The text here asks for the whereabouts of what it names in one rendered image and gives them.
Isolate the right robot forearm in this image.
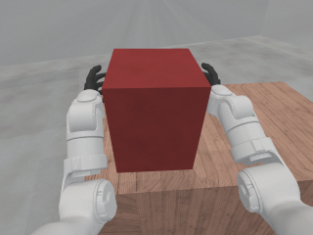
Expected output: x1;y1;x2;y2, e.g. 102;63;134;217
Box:
206;84;301;199

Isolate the carton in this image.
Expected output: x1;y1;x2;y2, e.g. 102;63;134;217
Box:
102;48;211;173

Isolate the left robot hand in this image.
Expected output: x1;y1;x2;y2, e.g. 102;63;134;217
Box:
83;65;107;103

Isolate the right robot hand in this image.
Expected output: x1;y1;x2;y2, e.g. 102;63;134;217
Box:
201;63;221;86

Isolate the robot right upper arm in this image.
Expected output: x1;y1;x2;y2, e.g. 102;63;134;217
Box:
237;162;313;235

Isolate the pedestal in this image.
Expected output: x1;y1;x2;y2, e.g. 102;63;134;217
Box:
84;81;313;235

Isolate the left robot forearm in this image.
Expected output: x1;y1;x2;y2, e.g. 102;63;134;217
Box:
59;89;108;217

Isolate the robot left upper arm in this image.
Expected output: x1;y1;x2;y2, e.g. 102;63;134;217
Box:
30;178;117;235

